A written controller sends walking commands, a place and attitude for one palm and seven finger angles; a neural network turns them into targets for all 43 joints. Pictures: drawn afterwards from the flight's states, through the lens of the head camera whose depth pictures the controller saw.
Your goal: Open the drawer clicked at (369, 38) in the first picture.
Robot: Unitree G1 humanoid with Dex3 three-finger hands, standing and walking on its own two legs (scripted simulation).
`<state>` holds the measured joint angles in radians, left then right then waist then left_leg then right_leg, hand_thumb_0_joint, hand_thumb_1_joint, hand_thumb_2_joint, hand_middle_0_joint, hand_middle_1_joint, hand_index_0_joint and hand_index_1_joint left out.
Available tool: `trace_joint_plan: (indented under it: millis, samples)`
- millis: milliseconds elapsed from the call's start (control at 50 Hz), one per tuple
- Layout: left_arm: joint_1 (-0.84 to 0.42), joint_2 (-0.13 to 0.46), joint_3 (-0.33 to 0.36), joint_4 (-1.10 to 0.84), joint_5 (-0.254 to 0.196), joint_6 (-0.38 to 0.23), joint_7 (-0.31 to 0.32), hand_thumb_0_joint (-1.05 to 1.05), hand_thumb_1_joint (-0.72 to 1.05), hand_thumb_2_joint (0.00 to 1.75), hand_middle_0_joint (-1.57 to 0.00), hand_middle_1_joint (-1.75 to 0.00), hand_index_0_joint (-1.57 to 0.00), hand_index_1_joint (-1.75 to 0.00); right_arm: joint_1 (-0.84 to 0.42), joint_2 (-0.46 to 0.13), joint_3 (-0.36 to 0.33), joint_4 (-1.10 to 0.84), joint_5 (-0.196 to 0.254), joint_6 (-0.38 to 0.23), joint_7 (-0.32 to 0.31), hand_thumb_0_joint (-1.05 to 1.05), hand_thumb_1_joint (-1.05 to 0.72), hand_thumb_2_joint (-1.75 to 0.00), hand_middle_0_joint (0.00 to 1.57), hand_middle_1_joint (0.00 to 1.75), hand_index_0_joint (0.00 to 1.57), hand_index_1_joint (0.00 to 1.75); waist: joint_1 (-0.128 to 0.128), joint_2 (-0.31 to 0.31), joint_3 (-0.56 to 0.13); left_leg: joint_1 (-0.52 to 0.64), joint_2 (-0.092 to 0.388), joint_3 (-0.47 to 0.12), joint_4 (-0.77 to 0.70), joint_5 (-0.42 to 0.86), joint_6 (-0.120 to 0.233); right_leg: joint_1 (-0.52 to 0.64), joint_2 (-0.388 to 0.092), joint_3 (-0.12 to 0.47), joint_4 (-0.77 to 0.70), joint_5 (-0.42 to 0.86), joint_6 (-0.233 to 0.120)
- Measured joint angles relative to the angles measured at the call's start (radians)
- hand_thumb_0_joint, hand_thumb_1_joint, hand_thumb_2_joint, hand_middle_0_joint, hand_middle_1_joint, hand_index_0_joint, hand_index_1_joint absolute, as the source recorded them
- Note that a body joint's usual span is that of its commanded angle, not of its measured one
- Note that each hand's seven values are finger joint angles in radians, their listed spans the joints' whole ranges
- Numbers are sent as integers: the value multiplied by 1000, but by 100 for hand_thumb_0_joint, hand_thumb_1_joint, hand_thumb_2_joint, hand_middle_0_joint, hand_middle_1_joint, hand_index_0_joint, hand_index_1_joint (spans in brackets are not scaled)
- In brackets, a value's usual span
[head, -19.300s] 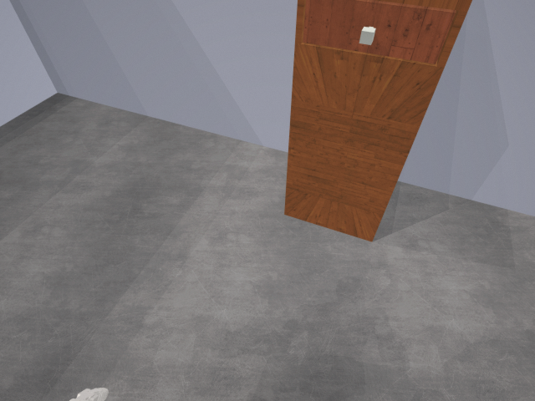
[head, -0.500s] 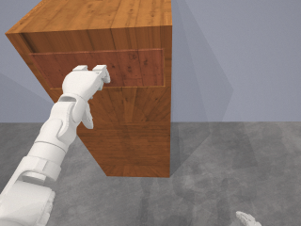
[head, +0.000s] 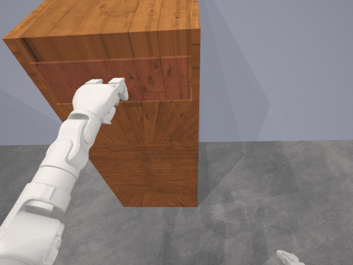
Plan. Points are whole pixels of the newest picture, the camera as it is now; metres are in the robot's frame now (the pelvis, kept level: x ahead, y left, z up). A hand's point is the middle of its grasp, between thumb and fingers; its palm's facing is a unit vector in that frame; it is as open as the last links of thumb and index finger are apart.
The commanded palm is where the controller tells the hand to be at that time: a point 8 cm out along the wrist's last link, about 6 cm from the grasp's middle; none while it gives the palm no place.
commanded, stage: close the thumb around the handle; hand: left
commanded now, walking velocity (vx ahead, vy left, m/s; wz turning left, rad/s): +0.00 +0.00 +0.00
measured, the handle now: (112, 91) +0.49 +0.19 +0.13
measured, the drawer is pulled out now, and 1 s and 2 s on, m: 0.00 0.00 0.00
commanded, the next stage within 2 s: pull the drawer open in 0.10 s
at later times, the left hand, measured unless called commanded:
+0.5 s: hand (105, 119) +0.41 +0.19 +0.12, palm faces +0.05 -0.05 -1.00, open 5.6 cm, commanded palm +0.37 +0.21 +0.18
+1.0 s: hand (89, 142) +0.34 +0.21 +0.12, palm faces +0.04 -0.08 -1.00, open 4.8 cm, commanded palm +0.30 +0.22 +0.18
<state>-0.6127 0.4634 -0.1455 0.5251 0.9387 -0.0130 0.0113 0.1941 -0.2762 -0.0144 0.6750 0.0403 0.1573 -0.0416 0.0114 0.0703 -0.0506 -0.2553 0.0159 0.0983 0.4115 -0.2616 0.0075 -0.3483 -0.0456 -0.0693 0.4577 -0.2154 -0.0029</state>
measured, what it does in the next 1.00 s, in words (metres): stands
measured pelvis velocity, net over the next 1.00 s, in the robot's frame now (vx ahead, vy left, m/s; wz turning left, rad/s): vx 0.00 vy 0.00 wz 0.03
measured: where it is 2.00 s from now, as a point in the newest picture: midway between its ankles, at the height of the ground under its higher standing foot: outside the picture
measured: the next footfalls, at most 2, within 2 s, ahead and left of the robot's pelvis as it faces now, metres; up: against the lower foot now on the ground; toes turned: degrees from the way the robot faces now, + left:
none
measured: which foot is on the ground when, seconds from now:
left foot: down 0.00-1.00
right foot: down 0.00-1.00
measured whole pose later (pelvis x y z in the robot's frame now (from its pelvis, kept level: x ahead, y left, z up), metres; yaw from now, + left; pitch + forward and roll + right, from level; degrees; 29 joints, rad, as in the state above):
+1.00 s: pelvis +0.00 +0.00 +0.00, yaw +2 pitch +3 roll +0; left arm -0.29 0.46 -0.16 0.11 0.90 0.05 -0.02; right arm 0.09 -0.26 0.00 0.64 0.02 0.14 -0.02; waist 0.09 0.09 -0.03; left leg -0.18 0.01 0.06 0.39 -0.26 0.00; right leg -0.25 -0.05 -0.10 0.43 -0.22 0.00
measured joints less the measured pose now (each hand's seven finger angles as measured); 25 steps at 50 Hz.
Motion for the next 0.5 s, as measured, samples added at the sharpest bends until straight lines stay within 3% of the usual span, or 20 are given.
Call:
trace_joint_plan:
  millis: [300, 420, 500]
  samples:
    - [-20, -12, -22, 41, 5, -8, 28, 1, 66, 80, -41, -134, -34, -134, 0, 6, -2, 15, -1, -14, -7, 1, -91, -90, 20, 30, 20, 30, 3, 1, 6, -6, -4, -9, 3, 5, 1, -1, -5, -8, 0, 3, 0]
    - [30, -15, 3, -16, 1, 11, 22, 2, 68, 79, -41, -135, -34, -135, 0, 7, -3, 1, -2, -9, 3, 1, -91, -90, 20, 30, 20, 30, 0, 7, 6, 7, -2, 0, -9, 6, 1, 5, -1, 1, -6, 5, 0]
    - [99, -19, 10, -121, -5, 31, 25, 2, 75, 82, -41, -135, -37, -135, 4, 3, -10, -5, -4, -7, 15, 1, -91, -90, 20, 30, 20, 30, 13, 16, 2, 21, -2, 2, -17, 5, 0, 18, 0, 3, -11, 3, 1]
